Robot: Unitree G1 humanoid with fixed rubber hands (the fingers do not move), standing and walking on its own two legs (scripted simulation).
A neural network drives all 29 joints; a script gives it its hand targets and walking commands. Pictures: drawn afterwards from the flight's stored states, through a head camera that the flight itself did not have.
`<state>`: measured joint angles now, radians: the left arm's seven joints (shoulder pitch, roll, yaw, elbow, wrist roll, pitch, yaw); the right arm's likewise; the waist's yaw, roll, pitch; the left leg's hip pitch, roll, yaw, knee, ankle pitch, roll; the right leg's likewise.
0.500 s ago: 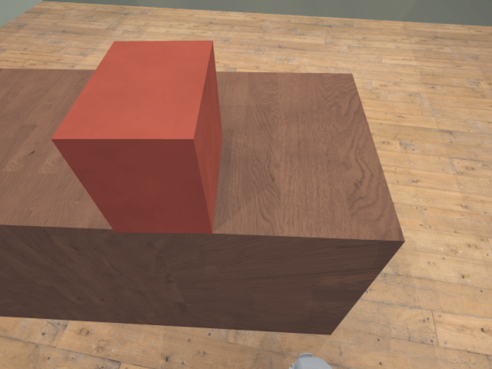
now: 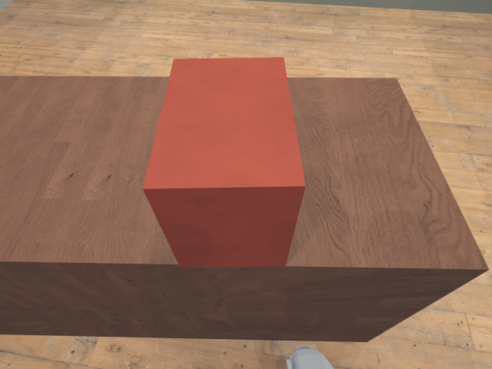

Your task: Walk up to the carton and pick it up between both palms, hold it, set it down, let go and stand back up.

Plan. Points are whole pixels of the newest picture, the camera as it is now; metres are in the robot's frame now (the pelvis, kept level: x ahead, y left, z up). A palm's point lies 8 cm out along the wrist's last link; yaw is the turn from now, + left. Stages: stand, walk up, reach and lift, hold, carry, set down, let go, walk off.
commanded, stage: walk up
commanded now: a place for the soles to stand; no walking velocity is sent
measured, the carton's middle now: (230, 164) +0.46 +0.01 +0.06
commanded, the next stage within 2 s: none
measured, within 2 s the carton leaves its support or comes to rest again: neither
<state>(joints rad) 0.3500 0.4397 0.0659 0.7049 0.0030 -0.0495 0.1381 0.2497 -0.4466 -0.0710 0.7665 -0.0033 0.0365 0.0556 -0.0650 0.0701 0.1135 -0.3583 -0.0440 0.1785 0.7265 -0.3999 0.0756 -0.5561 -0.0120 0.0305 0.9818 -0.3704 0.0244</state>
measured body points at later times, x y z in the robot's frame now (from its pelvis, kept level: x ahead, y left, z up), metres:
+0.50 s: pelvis +0.04 +0.15 -0.05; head +0.06 +0.20 +0.39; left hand +0.11 +0.48 -0.18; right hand +0.17 -0.17 -0.11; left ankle +0.07 +0.28 -0.71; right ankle +0.06 -0.05 -0.64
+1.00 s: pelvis +0.05 +0.06 -0.04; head +0.09 +0.06 +0.40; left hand +0.14 +0.40 -0.13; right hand +0.16 -0.26 -0.15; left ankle +0.07 +0.22 -0.67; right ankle +0.11 -0.07 -0.71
